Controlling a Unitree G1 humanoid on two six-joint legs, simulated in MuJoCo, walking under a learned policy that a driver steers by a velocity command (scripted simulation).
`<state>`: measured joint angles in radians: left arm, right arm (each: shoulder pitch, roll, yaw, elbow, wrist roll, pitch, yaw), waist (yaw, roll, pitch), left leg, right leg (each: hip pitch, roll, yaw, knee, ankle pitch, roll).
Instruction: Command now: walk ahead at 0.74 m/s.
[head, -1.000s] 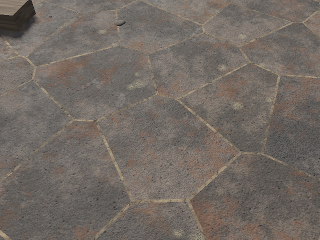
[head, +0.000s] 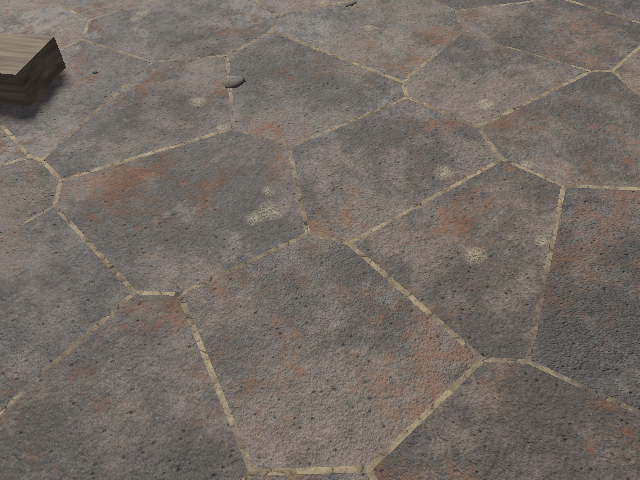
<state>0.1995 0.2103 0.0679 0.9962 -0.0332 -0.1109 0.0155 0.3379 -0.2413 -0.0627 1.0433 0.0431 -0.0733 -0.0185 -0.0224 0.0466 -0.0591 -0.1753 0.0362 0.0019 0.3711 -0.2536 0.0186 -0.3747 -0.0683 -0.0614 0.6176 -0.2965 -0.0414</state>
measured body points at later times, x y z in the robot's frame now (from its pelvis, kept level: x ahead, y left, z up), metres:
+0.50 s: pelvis +0.29 -0.02 -0.04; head +0.33 -0.04 +0.41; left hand +0.14 +0.20 -0.16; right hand +0.57 -0.21 -0.11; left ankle +0.52 +0.11 -0.72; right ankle +0.02 -0.14 -0.74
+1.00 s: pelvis +0.75 -0.02 -0.04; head +0.78 -0.03 +0.41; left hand +1.01 +0.18 -0.10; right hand +0.68 -0.27 -0.18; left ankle +0.51 +0.10 -0.74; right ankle +0.99 -0.15 -0.72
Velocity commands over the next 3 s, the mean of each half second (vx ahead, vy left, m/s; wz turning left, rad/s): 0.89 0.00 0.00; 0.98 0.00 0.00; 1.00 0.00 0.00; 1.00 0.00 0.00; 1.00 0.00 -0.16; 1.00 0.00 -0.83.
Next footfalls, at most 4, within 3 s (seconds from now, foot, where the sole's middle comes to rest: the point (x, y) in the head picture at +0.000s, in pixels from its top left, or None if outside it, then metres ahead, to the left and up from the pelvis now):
0.04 right None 0.06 -0.14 -0.78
0.54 left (299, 476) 0.55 0.10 -0.78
1.04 right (389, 290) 1.03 -0.14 -0.78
1.56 left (306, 172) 1.52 0.08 -0.78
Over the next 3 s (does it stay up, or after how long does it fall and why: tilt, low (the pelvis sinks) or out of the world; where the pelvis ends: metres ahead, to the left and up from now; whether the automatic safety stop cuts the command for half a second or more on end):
stays up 2.63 -0.12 -0.05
